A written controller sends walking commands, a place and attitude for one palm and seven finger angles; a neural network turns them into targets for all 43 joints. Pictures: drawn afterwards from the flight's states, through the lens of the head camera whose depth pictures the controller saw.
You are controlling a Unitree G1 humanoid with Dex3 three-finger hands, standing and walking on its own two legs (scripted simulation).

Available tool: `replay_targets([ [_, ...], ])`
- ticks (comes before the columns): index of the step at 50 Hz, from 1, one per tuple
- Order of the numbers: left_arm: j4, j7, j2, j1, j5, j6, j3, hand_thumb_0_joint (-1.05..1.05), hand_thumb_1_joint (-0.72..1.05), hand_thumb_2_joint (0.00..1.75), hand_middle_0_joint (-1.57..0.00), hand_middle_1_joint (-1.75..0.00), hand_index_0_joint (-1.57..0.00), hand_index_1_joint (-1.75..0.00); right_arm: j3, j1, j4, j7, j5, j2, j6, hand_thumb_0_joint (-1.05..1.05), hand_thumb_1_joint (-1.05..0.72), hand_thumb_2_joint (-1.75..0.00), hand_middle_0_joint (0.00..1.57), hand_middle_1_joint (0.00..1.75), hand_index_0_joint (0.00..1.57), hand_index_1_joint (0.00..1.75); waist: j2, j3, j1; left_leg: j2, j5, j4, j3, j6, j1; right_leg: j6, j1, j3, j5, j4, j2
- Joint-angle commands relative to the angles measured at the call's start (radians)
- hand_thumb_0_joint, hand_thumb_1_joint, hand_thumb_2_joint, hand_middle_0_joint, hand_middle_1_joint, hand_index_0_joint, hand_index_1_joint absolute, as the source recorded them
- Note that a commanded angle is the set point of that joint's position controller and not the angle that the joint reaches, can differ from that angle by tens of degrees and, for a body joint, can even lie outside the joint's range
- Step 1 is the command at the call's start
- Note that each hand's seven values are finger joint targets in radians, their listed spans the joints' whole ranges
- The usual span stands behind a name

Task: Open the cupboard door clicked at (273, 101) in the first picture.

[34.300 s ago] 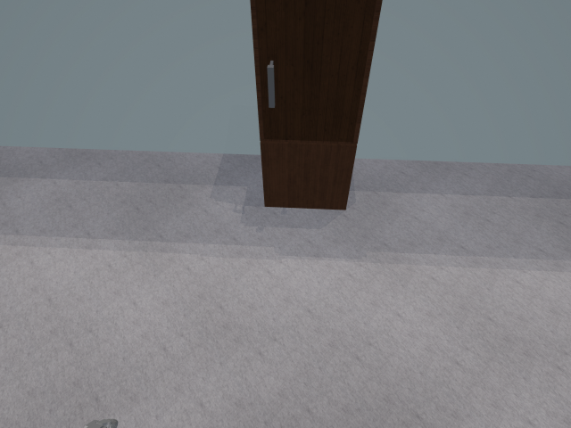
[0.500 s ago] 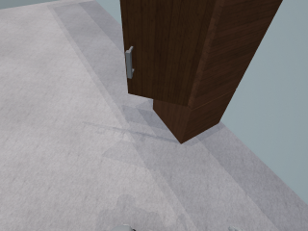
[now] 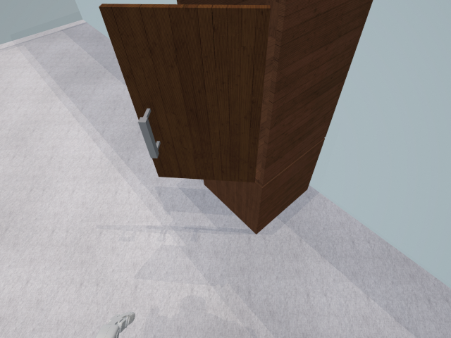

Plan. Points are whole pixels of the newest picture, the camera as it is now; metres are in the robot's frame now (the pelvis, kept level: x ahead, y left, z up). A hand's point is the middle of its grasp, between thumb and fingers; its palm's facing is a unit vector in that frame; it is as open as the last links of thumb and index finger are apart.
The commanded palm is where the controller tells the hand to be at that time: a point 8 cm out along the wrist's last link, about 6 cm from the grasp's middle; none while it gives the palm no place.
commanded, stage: come to a stop and stand still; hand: left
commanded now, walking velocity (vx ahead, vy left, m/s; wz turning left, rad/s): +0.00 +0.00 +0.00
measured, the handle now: (151, 134) +0.67 +0.25 -0.08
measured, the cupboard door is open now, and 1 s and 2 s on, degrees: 43 43 43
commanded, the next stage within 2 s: look again from close up in 0.92 s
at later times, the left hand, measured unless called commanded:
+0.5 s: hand out of the picture +0.08 +0.22 -0.17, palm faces +0.04 -0.98 -0.22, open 7.4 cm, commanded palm none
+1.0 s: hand out of the picture +0.09 +0.19 -0.16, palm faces -0.02 -0.98 -0.21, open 7.4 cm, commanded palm none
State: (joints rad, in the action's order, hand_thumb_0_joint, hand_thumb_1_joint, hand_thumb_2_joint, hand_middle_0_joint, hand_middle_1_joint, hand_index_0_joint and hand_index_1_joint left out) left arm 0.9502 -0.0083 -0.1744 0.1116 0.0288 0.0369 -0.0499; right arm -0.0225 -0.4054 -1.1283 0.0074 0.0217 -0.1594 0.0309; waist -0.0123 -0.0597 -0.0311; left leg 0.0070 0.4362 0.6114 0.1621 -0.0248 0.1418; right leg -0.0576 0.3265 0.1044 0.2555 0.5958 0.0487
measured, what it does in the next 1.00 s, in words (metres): steps on the spot: left foot, then right foot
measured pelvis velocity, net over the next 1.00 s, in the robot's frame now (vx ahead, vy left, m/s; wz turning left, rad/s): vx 0.04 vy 0.01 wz -0.03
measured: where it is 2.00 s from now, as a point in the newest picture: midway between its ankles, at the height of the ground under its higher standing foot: outside the picture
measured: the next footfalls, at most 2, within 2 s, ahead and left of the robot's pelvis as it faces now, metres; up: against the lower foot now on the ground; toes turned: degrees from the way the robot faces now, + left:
left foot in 0.28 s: +0.12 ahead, +0.12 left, +0.00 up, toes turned +3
right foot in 0.56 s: +0.06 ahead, -0.09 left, +0.00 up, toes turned -3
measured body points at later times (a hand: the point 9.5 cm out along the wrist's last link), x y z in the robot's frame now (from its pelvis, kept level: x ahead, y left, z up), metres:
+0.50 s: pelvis +0.05 +0.03 +0.01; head +0.09 +0.04 +0.45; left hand +0.08 +0.27 -0.15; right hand +0.14 -0.21 -0.14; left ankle +0.11 +0.16 -0.73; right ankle +0.01 -0.08 -0.70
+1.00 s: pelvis +0.04 +0.01 +0.01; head +0.04 +0.01 +0.46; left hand +0.09 +0.24 -0.14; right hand +0.07 -0.22 -0.14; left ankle +0.07 +0.12 -0.73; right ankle +0.02 -0.09 -0.73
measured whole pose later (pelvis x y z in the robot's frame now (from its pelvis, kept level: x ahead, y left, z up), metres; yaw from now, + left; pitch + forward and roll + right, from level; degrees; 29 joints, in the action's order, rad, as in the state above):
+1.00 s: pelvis +0.04 +0.01 +0.01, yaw -1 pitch +0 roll +0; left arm 0.98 0.03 -0.18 0.29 0.02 0.00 0.00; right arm 0.00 -0.28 -1.00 0.01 0.02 -0.18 0.00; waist -0.01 0.01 -0.01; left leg -0.01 0.23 0.51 0.06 -0.02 0.28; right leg -0.03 0.19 0.04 0.31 0.50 -0.02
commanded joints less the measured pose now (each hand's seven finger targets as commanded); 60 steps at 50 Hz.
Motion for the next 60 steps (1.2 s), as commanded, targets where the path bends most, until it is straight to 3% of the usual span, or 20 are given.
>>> replay_targets([
  [1,0.043,0.034,-0.183,0.273,-0.014,0.013,-0.038,0.00,0.90,0.90,-0.20,-0.30,-0.20,-0.30,-0.029,0.096,0.106,0.010,-0.007,-0.096,0.011,0.00,-0.90,-0.90,0.20,0.30,0.20,0.30,0.175,0.048,0.113,-0.066,0.118,0.504,-0.164,0.034,0.494,-0.219,-0.369,-0.484,-0.332,-0.327,0.404],
  [2,0.026,0.036,-0.139,0.209,-0.015,0.015,-0.027,0.00,0.90,0.90,-0.20,-0.30,-0.20,-0.30,-0.025,0.099,0.095,0.008,-0.008,-0.081,0.003,0.00,-0.90,-0.90,0.20,0.30,0.20,0.30,0.110,0.025,0.080,-0.088,0.040,0.465,-0.178,0.046,0.451,-0.182,-0.290,-0.349,-0.422,-0.329,0.350],
  [5,0.015,0.037,-0.105,0.106,-0.011,0.015,-0.007,0.00,0.90,0.90,-0.20,-0.30,-0.20,-0.30,-0.010,0.017,0.054,0.007,-0.015,-0.017,-0.030,0.00,-0.90,-0.90,0.20,0.30,0.20,0.30,0.159,0.061,0.013,-0.073,-0.052,0.255,-0.127,0.075,0.232,-0.109,-0.131,-0.114,-0.615,-0.305,0.233],
  [11,0.048,0.047,-0.148,0.105,-0.013,-0.023,-0.022,0.00,0.90,0.90,-0.20,-0.30,-0.20,-0.30,-0.021,0.027,0.061,0.013,-0.014,-0.044,-0.049,0.00,-0.90,-0.90,0.20,0.30,0.20,0.30,0.148,0.075,0.010,-0.026,-0.261,-0.096,-0.095,0.077,0.075,-0.056,-0.112,-0.100,-0.462,-0.174,0.180],
  [12,0.048,0.046,-0.141,0.113,-0.017,-0.032,-0.020,0.00,0.90,0.90,-0.20,-0.30,-0.20,-0.30,-0.027,0.029,0.062,0.014,-0.011,-0.068,-0.047,0.00,-0.90,-0.90,0.20,0.30,0.20,0.30,0.107,0.069,0.012,-0.054,-0.386,-0.145,-0.118,0.064,0.021,-0.025,-0.064,-0.094,-0.358,-0.132,0.153],
  [14,0.036,0.050,-0.079,0.168,-0.022,-0.054,-0.008,0.00,0.90,0.90,-0.20,-0.30,-0.20,-0.30,-0.039,0.054,0.093,0.023,-0.001,-0.167,-0.040,0.00,-0.90,-0.90,0.20,0.30,0.20,0.30,-0.109,0.057,0.037,-0.268,-0.687,-0.206,-0.313,-0.050,0.073,0.050,-0.042,-0.030,0.030,-0.044,0.026],
  [15,0.035,0.052,-0.065,0.182,-0.017,-0.062,-0.002,0.00,0.90,0.90,-0.20,-0.30,-0.20,-0.30,-0.044,0.083,0.107,0.028,0.002,-0.187,-0.045,0.00,-0.90,-0.90,0.20,0.30,0.20,0.30,-0.065,0.012,0.042,-0.311,-0.588,-0.247,-0.348,-0.088,0.173,0.054,-0.077,-0.024,0.165,0.011,-0.010],
  [16,0.033,0.045,-0.063,0.169,-0.020,-0.071,-0.003,0.00,0.90,0.90,-0.20,-0.30,-0.20,-0.30,-0.045,0.112,0.110,0.035,0.004,-0.193,-0.040,0.00,-0.90,-0.90,0.20,0.30,0.20,0.30,-0.159,0.005,0.040,-0.314,-0.628,-0.290,-0.385,-0.112,0.167,0.062,-0.048,-0.019,0.188,0.083,-0.019],
  [18,0.030,0.038,-0.090,0.160,-0.021,-0.082,-0.008,0.00,0.90,0.90,-0.20,-0.30,-0.20,-0.30,-0.045,0.130,0.120,0.049,0.007,-0.193,-0.040,0.00,-0.90,-0.90,0.20,0.30,0.20,0.30,-0.243,0.048,0.026,-0.341,-0.735,-0.296,-0.385,-0.159,0.113,0.058,-0.005,-0.078,0.311,0.258,-0.014],
  [23,0.017,0.027,-0.085,0.178,-0.018,-0.079,-0.011,0.00,0.90,0.90,-0.20,-0.30,-0.20,-0.30,-0.063,0.173,0.150,0.050,0.005,-0.230,-0.047,0.00,-0.90,-0.90,0.20,0.30,0.20,0.30,-0.137,0.151,0.020,-0.326,-0.739,-0.228,-0.324,-0.161,0.007,0.059,-0.013,-0.071,0.240,0.177,-0.031],
  [26,0.033,0.026,-0.081,0.250,-0.013,-0.070,-0.011,0.00,0.90,0.90,-0.20,-0.30,-0.20,-0.30,-0.060,0.210,0.160,0.041,-0.004,-0.211,-0.053,0.00,-0.90,-0.90,0.20,0.30,0.20,0.30,-0.096,0.135,0.054,-0.246,-0.468,-0.183,-0.269,-0.091,0.117,0.055,-0.173,-0.064,0.026,-0.109,-0.032],
  [27,0.032,0.029,-0.117,0.256,-0.006,-0.064,-0.014,0.00,0.90,0.90,-0.20,-0.30,-0.20,-0.30,-0.057,0.211,0.167,0.035,-0.012,-0.174,-0.056,0.00,-0.90,-0.90,0.20,0.30,0.20,0.30,0.016,0.108,0.053,-0.168,-0.298,-0.123,-0.233,-0.037,0.176,0.036,-0.193,-0.177,-0.027,-0.255,0.028],
  [28,0.008,0.068,-0.125,0.287,0.007,-0.045,0.007,0.00,0.90,0.90,-0.20,-0.30,-0.20,-0.30,-0.054,0.271,0.238,0.028,-0.027,-0.173,-0.031,0.00,-0.90,-0.90,0.20,0.30,0.20,0.30,0.079,0.097,0.071,-0.109,-0.227,0.042,-0.103,0.038,0.112,0.045,-0.080,-0.288,-0.404,-0.273,0.130],
  [29,-0.041,0.062,-0.192,0.198,0.008,-0.028,0.011,0.00,0.90,0.90,-0.20,-0.30,-0.20,-0.30,-0.042,0.236,0.274,0.000,-0.014,-0.086,-0.045,0.00,-0.90,-0.90,0.20,0.30,0.20,0.30,0.144,0.095,0.019,-0.021,-0.055,0.141,-0.094,0.039,0.200,-0.015,-0.064,-0.324,-0.262,-0.257,0.172],
  [30,-0.043,0.063,-0.169,0.182,0.006,-0.008,-0.001,0.00,0.90,0.90,-0.20,-0.30,-0.20,-0.30,-0.032,0.223,0.277,-0.005,-0.003,-0.082,-0.055,0.00,-0.90,-0.90,0.20,0.30,0.20,0.30,0.184,0.149,0.025,-0.033,-0.039,0.194,-0.122,0.027,0.247,-0.051,-0.129,-0.328,-0.288,-0.246,0.182],
  [33,-0.066,0.068,-0.160,0.196,0.008,-0.001,0.001,0.00,0.90,0.90,-0.20,-0.30,-0.20,-0.30,-0.032,0.232,0.295,0.000,-0.011,-0.078,-0.044,0.00,-0.90,-0.90,0.20,0.30,0.20,0.30,0.145,0.074,0.021,-0.032,-0.031,0.153,-0.129,0.010,0.264,-0.109,-0.150,-0.268,-0.527,-0.164,0.172],
  [36,-0.069,0.062,-0.154,0.172,-0.006,-0.008,0.009,0.00,0.90,0.90,-0.20,-0.30,-0.20,-0.30,-0.023,0.146,0.256,0.004,-0.009,-0.087,-0.030,0.00,-0.90,-0.90,0.20,0.30,0.20,0.30,0.070,0.054,-0.007,-0.044,-0.249,-0.106,-0.142,0.000,0.052,-0.037,-0.022,-0.201,-0.267,-0.128,0.096],
  [39,-0.054,0.059,-0.118,0.208,-0.009,-0.027,0.017,0.00,0.90,0.90,-0.20,-0.30,-0.20,-0.30,-0.018,0.161,0.240,0.009,-0.001,-0.137,-0.017,0.00,-0.90,-0.90,0.20,0.30,0.20,0.30,-0.098,-0.006,0.032,-0.161,-0.271,-0.216,-0.295,-0.066,0.144,0.022,-0.027,-0.127,0.044,-0.123,-0.005],
  [46,-0.020,0.045,-0.128,0.213,-0.010,-0.017,0.027,0.00,0.90,0.90,-0.20,-0.30,-0.20,-0.30,0.001,0.128,0.194,0.011,0.001,-0.115,-0.013,0.00,-0.90,-0.90,0.20,0.30,0.20,0.30,0.043,-0.002,0.028,-0.097,-0.128,-0.225,-0.219,-0.027,0.159,0.002,-0.056,-0.195,0.112,-0.238,0.036],
  [60,0.063,0.042,-0.138,0.228,-0.015,-0.006,0.038,0.00,0.90,0.90,-0.20,-0.30,-0.20,-0.30,0.017,0.108,0.086,0.017,-0.009,-0.129,0.004,0.00,-0.90,-0.90,0.20,0.30,0.20,0.30,0.014,0.030,0.036,-0.111,-0.304,-0.217,-0.207,-0.025,0.094,0.007,-0.124,-0.182,-0.073,-0.226,0.049],
])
